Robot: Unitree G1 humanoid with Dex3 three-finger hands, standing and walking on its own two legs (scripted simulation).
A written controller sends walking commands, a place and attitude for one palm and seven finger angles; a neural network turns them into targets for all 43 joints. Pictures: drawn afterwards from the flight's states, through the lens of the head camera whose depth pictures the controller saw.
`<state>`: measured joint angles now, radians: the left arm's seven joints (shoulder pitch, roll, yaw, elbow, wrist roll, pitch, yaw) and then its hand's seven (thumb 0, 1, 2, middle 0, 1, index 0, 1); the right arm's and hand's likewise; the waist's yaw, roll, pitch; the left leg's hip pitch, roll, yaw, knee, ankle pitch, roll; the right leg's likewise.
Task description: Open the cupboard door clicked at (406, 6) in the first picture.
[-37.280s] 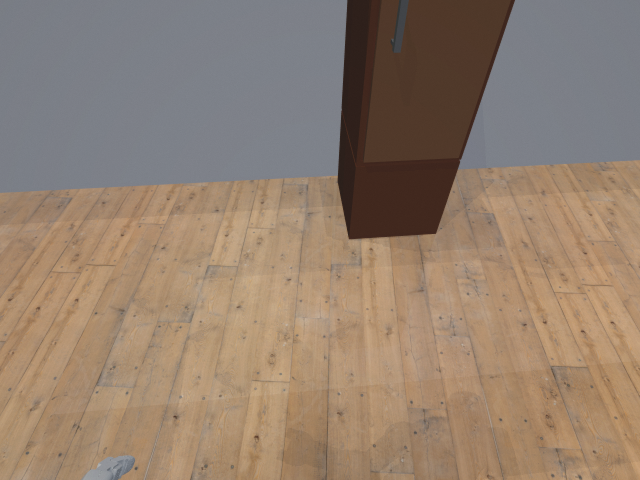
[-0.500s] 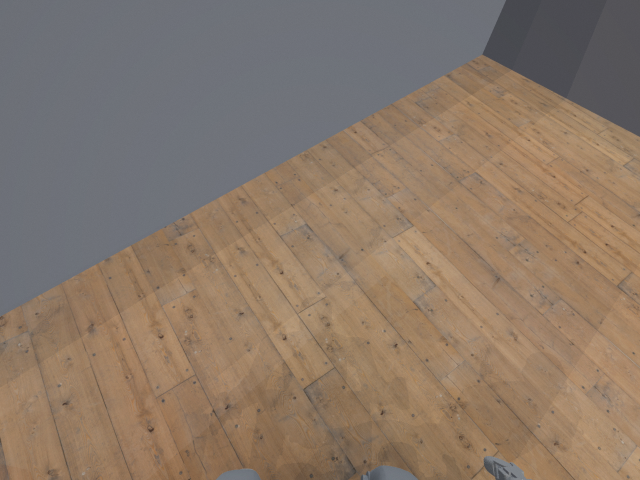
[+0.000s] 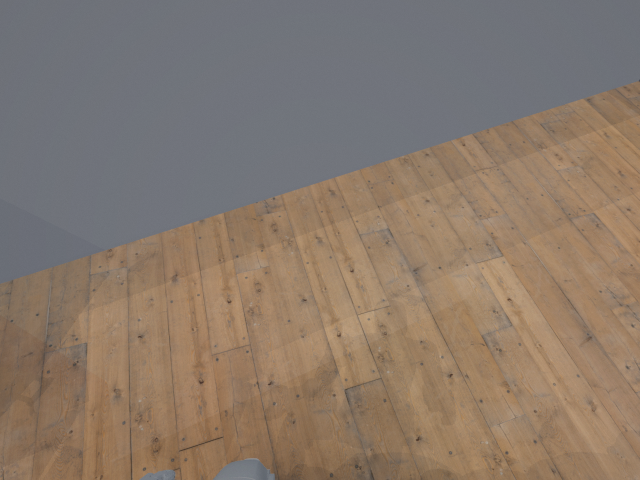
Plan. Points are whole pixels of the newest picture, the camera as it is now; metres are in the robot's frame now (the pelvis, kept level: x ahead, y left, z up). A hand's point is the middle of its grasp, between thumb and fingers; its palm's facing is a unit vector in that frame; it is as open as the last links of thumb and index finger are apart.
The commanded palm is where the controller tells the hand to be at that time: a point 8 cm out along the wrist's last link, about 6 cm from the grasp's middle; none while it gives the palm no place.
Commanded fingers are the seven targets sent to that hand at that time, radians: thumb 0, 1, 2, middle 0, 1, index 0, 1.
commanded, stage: turn to face it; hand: left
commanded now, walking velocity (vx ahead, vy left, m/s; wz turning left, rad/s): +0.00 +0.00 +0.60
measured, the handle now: out of the picture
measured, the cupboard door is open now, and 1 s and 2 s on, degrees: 48 48 48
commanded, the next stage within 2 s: none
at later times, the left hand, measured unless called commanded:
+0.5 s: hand out of the picture +0.06 +0.20 -0.15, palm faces +0.29 -0.91 -0.29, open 7.4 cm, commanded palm none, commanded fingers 0.00 0.90 0.90 -0.20 -0.30 -0.20 -0.30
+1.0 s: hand out of the picture -0.02 +0.21 -0.16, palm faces +0.58 -0.77 -0.25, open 7.4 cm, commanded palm none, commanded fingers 0.00 0.90 0.90 -0.20 -0.30 -0.20 -0.30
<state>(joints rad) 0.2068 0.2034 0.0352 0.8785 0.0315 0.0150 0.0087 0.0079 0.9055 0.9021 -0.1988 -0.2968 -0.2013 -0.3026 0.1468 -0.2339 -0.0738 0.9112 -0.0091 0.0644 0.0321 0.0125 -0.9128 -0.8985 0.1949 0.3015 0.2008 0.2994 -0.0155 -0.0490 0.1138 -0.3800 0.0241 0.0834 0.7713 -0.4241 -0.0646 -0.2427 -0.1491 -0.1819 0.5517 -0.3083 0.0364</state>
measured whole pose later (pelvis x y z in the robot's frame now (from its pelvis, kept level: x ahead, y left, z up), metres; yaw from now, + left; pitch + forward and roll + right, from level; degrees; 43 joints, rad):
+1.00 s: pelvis +0.02 -0.02 +0.00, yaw +36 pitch +1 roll -2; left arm 0.15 0.26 0.07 0.88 0.02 0.06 0.00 0.01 0.91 0.90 -0.19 -0.30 -0.20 -0.30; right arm 0.16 -0.22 -0.05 0.91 -0.03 0.03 0.00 0.01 -0.91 -0.90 0.20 0.30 0.21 0.30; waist -0.01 -0.01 0.09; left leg -0.31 -0.02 -0.07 0.52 -0.23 0.02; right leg -0.43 -0.06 -0.02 0.89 -0.43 0.08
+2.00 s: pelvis +0.09 -0.03 +0.00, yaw +71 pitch +0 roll +2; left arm 0.22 0.18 0.03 0.89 0.03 0.01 0.02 0.01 0.91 0.90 -0.20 -0.30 -0.20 -0.30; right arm 0.17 -0.24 -0.08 0.95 -0.01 0.07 0.02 0.01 -0.91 -0.90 0.20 0.30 0.20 0.30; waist -0.02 0.00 0.09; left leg -0.44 0.00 0.01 1.00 -0.45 -0.06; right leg -0.20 -0.10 -0.13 0.50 -0.29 0.01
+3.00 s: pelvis -0.01 +0.18 +0.00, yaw +81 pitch +0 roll +0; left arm 0.29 0.22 0.07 1.08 0.03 0.01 -0.01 0.01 0.91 0.90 -0.19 -0.30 -0.20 -0.30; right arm 0.21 -0.15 -0.04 0.98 -0.03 -0.07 -0.02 0.00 -0.93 -0.90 0.20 0.30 0.20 0.30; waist 0.02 -0.06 0.06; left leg -0.30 0.02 0.15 0.54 -0.24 0.04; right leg -0.46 -0.12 -0.08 1.18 -0.39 0.01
